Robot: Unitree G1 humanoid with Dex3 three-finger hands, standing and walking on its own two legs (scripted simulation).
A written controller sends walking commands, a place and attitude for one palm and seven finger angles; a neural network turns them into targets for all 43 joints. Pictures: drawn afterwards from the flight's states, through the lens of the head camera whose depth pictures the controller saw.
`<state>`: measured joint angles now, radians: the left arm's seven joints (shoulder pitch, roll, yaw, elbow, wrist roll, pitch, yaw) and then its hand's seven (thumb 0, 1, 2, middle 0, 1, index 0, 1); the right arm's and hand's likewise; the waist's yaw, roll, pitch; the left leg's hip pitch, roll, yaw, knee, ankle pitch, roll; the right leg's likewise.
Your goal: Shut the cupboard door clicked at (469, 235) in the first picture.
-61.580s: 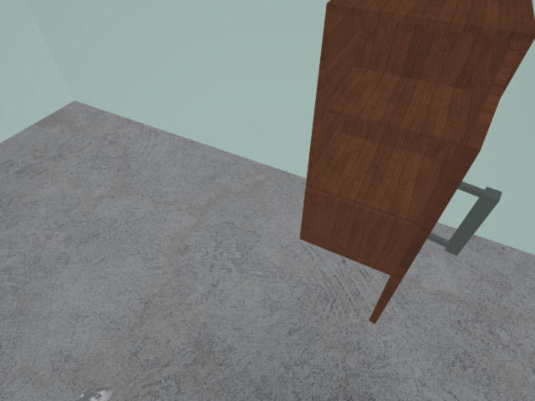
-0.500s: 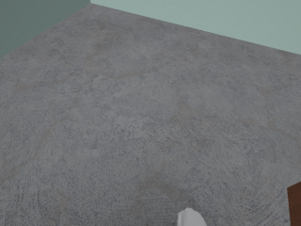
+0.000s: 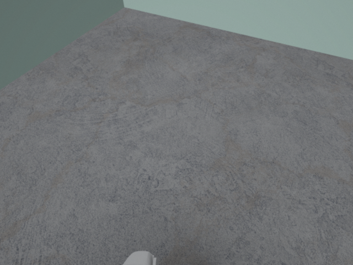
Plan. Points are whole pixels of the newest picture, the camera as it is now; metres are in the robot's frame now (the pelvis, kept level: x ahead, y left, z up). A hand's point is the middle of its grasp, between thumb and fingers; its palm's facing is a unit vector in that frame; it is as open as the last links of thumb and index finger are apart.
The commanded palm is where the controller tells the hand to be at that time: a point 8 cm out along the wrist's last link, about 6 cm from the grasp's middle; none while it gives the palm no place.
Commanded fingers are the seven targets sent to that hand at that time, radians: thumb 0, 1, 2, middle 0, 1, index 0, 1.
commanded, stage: turn to face it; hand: left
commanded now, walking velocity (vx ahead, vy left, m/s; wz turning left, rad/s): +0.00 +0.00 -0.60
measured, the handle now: out of the picture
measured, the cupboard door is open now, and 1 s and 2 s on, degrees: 19 19 19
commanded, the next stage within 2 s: none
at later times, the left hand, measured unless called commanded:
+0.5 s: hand (105, 246) +0.19 +0.20 -0.17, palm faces -0.14 -0.97 -0.22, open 7.4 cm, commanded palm none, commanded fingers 0.00 0.90 0.90 -0.20 -0.30 -0.20 -0.30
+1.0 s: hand (130, 198) +0.33 +0.16 -0.19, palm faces -0.47 -0.86 -0.19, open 7.4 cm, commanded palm none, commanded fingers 0.00 0.90 0.90 -0.20 -0.30 -0.20 -0.30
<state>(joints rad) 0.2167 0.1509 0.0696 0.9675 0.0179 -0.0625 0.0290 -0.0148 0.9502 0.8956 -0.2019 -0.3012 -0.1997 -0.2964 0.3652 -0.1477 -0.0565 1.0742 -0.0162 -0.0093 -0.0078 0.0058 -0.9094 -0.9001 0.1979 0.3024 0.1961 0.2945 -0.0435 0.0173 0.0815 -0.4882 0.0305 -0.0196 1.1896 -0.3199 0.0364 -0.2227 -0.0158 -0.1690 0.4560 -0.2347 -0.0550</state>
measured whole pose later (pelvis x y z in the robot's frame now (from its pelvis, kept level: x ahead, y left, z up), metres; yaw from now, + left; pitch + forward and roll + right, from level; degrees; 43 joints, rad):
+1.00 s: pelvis +0.16 +0.02 -0.01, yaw -31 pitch +1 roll -1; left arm 0.19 0.24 0.08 0.90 0.02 0.07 -0.01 0.01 0.91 0.90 -0.20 -0.30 -0.20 -0.30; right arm 0.16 -0.21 -0.03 0.88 -0.02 0.02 -0.02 0.00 -0.91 -0.90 0.20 0.30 0.20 0.29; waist 0.01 -0.06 0.08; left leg -0.32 0.04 0.06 0.61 -0.31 0.01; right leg -0.38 0.04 0.09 0.76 -0.45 0.01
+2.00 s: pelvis +0.20 +0.01 +0.00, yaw -66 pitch +1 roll -3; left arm 0.21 0.28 0.11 0.90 0.03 0.08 -0.03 0.01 0.91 0.90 -0.20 -0.30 -0.19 -0.30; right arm 0.17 -0.18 -0.01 0.85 -0.02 0.01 -0.03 0.00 -0.90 -0.90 0.20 0.30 0.20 0.30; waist 0.03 -0.04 0.09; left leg -0.23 0.09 0.13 0.49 -0.28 0.03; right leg -0.50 0.01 0.01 1.17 -0.43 0.06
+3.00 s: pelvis +0.21 -0.02 +0.00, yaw -92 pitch +1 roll -2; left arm 0.22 0.23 0.08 0.97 0.03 0.08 -0.03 0.01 0.91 0.90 -0.20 -0.30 -0.19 -0.30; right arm 0.24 -0.17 -0.02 0.96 -0.03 0.01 -0.03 0.00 -0.91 -0.90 0.20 0.30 0.20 0.30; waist 0.00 0.01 0.05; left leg -0.22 0.08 0.15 0.47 -0.26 0.02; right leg -0.37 -0.02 -0.02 0.88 -0.45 0.02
